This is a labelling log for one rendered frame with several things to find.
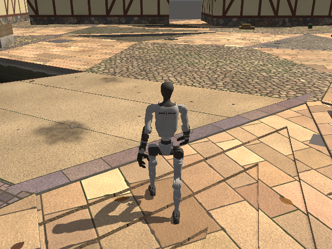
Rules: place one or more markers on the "robot right forearm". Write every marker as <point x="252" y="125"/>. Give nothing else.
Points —
<point x="186" y="134"/>

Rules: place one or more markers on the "right robot hand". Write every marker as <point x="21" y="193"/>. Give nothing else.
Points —
<point x="182" y="138"/>

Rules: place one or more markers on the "robot foot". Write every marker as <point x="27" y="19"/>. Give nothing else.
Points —
<point x="153" y="191"/>
<point x="176" y="218"/>

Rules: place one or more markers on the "robot right upper arm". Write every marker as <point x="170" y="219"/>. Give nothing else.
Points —
<point x="184" y="117"/>

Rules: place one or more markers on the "robot left upper arm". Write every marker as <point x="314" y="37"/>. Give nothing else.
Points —
<point x="148" y="118"/>

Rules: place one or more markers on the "robot left forearm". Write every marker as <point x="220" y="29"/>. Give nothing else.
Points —
<point x="143" y="142"/>

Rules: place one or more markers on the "left robot hand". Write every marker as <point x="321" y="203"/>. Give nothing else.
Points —
<point x="139" y="159"/>

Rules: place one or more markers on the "left robot foot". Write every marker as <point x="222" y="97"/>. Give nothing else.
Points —
<point x="153" y="191"/>

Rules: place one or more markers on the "right robot foot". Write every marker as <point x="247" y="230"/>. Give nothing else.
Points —
<point x="176" y="218"/>

